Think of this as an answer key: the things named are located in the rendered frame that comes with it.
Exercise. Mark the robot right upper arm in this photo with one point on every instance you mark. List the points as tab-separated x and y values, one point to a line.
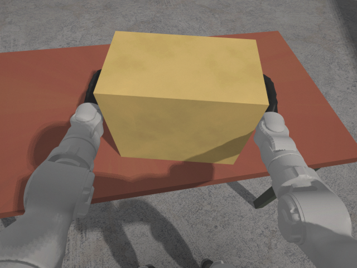
318	223

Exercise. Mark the right robot forearm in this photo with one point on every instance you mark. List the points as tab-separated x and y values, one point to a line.
284	163

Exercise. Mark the carton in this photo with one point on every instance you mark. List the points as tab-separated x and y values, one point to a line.
181	97

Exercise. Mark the left robot hand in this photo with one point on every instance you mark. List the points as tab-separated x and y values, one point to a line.
89	98

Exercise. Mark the left robot forearm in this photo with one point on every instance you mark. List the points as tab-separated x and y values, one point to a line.
80	145

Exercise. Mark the table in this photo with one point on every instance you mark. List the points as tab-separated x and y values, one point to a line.
40	91

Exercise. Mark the right robot hand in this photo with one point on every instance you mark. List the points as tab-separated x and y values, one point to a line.
271	93

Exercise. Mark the robot left upper arm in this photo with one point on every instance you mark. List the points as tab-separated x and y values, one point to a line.
60	193

